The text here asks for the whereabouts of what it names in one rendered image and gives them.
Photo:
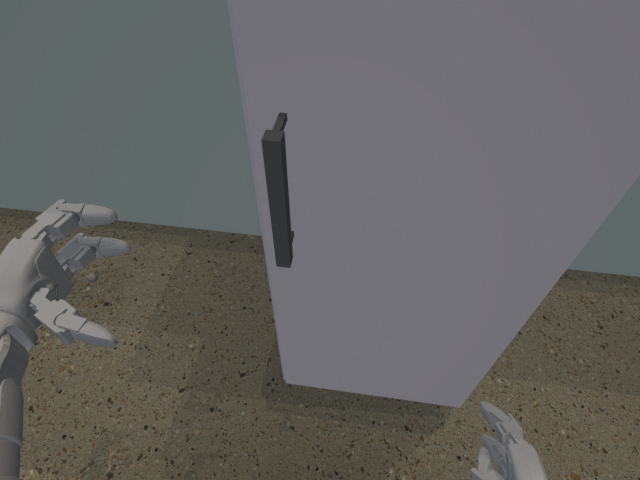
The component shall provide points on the handle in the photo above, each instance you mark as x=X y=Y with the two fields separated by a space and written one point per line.
x=274 y=154

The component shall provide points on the left robot forearm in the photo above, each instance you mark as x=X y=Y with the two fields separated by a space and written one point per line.
x=17 y=338

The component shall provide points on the fridge door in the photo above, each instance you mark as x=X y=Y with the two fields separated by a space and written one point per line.
x=447 y=161

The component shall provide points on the robot left hand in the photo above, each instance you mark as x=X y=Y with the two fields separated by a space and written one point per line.
x=27 y=265

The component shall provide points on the robot right hand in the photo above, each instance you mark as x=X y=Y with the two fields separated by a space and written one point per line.
x=518 y=461

